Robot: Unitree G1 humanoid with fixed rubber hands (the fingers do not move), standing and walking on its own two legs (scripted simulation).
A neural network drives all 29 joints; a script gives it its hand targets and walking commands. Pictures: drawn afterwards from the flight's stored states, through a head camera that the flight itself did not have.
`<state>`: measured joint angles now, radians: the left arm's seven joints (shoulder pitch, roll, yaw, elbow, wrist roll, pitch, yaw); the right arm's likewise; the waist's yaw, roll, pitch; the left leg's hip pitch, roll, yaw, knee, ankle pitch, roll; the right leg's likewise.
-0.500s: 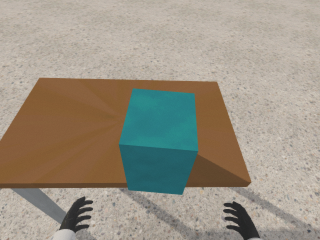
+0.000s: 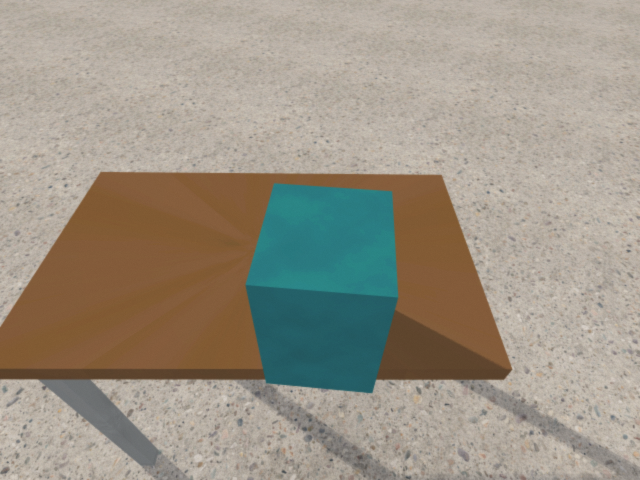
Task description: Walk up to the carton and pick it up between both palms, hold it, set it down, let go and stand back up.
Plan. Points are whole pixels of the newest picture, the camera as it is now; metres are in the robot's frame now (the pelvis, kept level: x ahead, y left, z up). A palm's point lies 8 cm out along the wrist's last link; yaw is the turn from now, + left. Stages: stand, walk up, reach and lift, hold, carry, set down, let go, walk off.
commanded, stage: stand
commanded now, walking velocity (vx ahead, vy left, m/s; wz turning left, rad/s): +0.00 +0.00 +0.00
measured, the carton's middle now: (325, 292) +0.36 -0.01 +0.03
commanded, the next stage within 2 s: none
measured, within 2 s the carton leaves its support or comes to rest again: neither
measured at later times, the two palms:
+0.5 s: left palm out of the picture +0.01 +0.26 -0.12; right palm out of the picture +0.00 -0.24 -0.12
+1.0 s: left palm out of the picture -0.02 +0.26 -0.13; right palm out of the picture -0.02 -0.23 -0.13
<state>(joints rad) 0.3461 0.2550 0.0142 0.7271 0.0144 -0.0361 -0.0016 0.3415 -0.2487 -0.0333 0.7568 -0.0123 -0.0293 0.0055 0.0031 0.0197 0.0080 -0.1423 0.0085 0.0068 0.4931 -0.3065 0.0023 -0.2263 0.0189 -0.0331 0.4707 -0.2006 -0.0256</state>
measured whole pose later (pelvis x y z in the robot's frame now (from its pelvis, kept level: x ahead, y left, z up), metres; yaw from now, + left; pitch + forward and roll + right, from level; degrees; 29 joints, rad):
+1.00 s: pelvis -0.02 +0.02 +0.00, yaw +0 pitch -2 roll +0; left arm 0.39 0.22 -0.02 0.94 0.01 -0.01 0.02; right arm 0.40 -0.23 0.02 0.92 0.00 -0.01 -0.02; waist 0.01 0.00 0.00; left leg -0.18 -0.02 0.03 0.48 -0.27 0.03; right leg -0.27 -0.01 -0.01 0.47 -0.16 0.00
